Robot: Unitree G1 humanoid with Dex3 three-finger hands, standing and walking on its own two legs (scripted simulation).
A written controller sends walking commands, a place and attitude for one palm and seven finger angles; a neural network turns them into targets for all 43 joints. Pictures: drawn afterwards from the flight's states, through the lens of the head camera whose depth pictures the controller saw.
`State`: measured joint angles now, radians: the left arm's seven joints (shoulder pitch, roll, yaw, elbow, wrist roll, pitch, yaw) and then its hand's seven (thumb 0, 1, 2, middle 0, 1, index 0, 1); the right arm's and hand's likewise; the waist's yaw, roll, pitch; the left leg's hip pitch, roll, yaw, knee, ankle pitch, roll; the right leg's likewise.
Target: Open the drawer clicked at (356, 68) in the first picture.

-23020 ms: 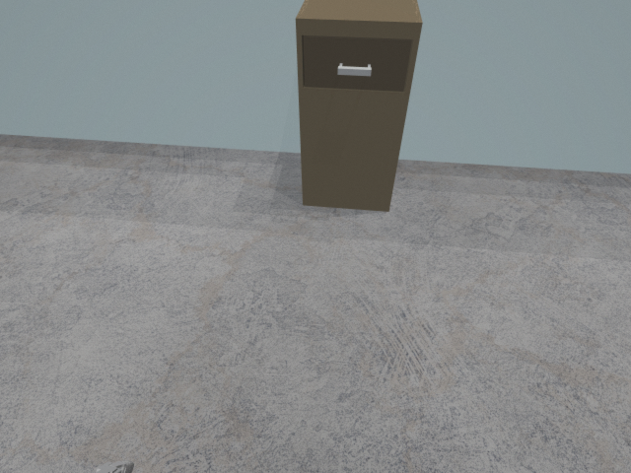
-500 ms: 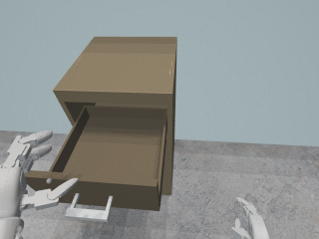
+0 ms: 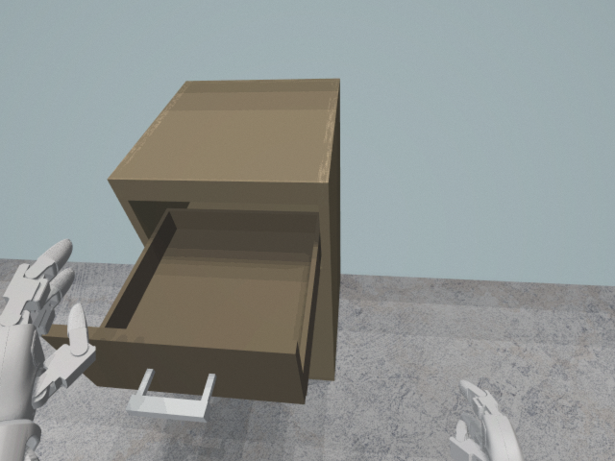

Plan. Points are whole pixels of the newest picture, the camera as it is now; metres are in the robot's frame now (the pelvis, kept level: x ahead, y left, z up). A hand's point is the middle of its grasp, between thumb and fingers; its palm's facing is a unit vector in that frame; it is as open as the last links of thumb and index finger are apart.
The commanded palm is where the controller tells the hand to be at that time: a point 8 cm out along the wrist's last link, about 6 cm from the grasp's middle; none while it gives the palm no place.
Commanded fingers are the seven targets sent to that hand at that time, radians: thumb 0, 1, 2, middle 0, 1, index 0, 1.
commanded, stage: step back with the hand held close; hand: left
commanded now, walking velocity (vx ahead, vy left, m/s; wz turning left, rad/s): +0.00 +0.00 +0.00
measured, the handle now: (174, 393) +0.23 +0.24 -0.08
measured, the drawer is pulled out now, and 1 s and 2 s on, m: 0.30 0.30 0.30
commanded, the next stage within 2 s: stop stepping back and stand still in 1.38 s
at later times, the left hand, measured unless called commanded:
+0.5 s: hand (58, 347) +0.18 +0.27 +0.15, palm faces +0.28 -0.81 -0.51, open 7.4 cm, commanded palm +0.12 +0.32 +0.17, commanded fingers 0.00 0.90 0.90 -0.20 -0.30 -0.20 -0.30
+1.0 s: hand (28, 414) +0.12 +0.26 +0.15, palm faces +0.29 -0.84 -0.45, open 7.4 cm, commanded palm +0.05 +0.31 +0.17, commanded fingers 0.00 0.90 0.90 -0.20 -0.30 -0.20 -0.30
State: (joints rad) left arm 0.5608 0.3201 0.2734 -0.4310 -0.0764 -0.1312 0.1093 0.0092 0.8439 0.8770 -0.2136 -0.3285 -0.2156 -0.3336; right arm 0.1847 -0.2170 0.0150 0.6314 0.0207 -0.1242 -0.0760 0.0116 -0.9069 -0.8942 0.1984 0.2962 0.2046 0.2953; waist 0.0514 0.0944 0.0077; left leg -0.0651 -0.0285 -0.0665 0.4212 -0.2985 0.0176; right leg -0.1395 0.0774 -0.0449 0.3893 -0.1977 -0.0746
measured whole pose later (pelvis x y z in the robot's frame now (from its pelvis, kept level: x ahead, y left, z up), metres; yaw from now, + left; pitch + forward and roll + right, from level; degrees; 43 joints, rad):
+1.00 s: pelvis -0.07 +0.03 -0.01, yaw +1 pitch +3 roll -2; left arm 0.67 0.42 0.37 -0.66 -0.07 -0.21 0.13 0.01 0.89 0.90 -0.21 -0.30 -0.22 -0.30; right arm 0.18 -0.22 -0.02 0.57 0.02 -0.02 -0.06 0.01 -0.91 -0.89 0.20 0.30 0.21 0.30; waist -0.03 -0.01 0.01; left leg -0.39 -0.03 -0.06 0.68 -0.35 0.02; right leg -0.37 0.04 -0.07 0.53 -0.22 -0.04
